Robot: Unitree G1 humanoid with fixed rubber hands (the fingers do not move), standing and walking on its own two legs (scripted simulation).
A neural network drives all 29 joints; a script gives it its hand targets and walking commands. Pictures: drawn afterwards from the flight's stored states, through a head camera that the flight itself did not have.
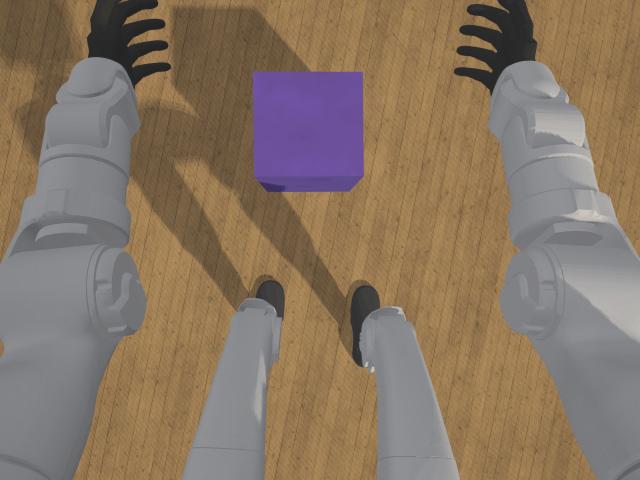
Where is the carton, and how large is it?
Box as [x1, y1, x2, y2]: [253, 72, 363, 191]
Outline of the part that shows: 253,72 254,176 267,191 348,191 363,175 362,72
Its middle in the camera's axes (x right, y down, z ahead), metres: -0.02 -0.22 +0.86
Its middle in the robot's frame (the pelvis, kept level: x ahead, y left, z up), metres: +0.57 +0.04 -0.54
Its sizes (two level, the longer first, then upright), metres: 0.210 0.200 0.250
